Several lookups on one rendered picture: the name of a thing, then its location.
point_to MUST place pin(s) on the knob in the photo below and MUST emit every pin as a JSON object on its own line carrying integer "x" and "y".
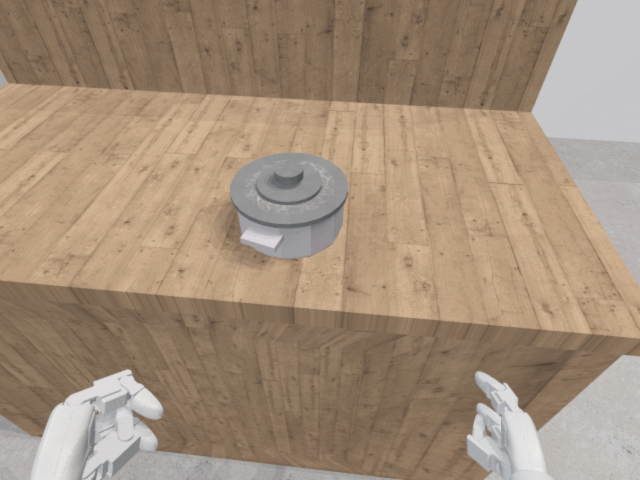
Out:
{"x": 288, "y": 172}

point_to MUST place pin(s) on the pot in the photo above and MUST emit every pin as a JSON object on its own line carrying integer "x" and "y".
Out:
{"x": 291, "y": 243}

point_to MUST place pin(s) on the right robot hand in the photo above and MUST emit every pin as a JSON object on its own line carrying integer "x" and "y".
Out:
{"x": 515, "y": 444}

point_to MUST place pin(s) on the lid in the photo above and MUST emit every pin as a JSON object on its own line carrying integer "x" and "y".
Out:
{"x": 257, "y": 196}

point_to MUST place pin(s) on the table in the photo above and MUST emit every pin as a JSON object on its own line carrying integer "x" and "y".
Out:
{"x": 466, "y": 245}

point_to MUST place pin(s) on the left robot hand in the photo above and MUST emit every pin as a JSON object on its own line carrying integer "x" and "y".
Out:
{"x": 73, "y": 430}

